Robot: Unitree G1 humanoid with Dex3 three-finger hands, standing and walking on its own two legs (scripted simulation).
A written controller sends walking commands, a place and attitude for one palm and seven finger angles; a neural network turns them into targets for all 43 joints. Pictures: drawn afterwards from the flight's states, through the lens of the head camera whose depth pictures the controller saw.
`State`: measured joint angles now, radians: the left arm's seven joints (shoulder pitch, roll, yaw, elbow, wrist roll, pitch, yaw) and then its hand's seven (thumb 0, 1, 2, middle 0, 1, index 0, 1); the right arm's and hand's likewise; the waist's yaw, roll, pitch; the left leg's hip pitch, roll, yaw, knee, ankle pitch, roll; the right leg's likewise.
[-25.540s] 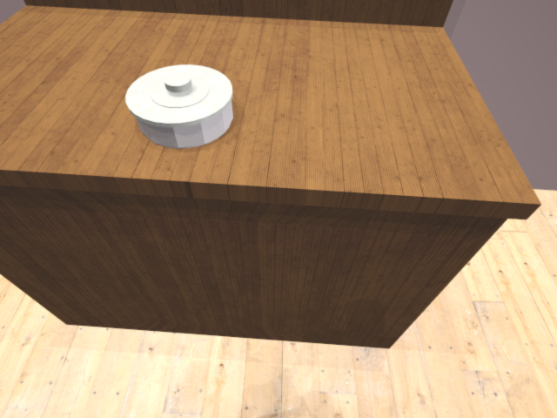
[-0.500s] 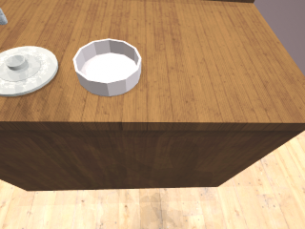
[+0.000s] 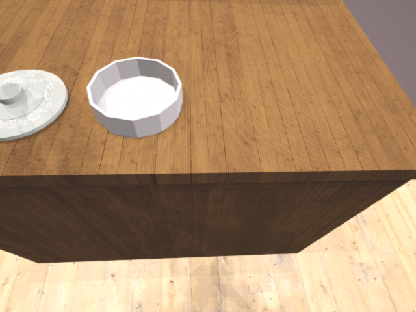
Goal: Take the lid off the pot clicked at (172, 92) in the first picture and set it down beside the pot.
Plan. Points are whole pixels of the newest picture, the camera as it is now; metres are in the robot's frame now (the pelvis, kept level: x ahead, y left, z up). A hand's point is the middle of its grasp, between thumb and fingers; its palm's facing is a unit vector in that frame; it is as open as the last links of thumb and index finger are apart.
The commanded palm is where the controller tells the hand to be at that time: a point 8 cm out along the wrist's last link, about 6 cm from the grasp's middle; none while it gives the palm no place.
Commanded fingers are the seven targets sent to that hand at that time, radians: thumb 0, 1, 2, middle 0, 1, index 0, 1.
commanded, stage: draw the hand back to the body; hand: left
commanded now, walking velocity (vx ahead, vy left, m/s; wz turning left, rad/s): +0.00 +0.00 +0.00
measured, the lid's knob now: (9, 93) +0.52 +0.34 +0.11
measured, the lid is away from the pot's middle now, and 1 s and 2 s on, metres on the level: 0.23 0.23 0.23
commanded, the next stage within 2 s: none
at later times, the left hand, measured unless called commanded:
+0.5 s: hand out of the picture +0.44 +0.32 +0.26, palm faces +0.01 -0.32 -0.95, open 10.9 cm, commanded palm +0.39 +0.32 +0.31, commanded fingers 0.00 -0.19 1.03 -0.60 -0.38 -0.60 -0.38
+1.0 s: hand out of the picture +0.38 +0.25 +0.31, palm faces +0.51 -0.83 -0.22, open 9.8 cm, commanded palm +0.32 +0.29 +0.31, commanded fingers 0.00 0.44 0.95 -0.37 -0.33 -0.37 -0.33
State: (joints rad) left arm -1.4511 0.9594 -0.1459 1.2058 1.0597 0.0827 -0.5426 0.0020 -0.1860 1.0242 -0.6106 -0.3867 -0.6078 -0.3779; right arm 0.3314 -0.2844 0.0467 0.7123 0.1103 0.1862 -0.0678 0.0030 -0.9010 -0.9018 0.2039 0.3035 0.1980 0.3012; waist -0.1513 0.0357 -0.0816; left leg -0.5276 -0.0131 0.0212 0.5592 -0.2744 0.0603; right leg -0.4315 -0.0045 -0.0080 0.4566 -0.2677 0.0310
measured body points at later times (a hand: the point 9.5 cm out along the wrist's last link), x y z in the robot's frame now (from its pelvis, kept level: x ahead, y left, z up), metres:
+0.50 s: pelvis +0.00 -0.01 +0.00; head +0.05 -0.01 +0.45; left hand +0.43 +0.33 +0.31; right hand +0.11 -0.27 -0.12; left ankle -0.01 +0.08 -0.73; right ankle -0.04 -0.15 -0.73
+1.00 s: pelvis +0.01 -0.04 +0.01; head +0.02 -0.05 +0.46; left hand +0.35 +0.29 +0.32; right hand +0.13 -0.30 -0.10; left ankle -0.01 +0.08 -0.73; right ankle -0.04 -0.15 -0.73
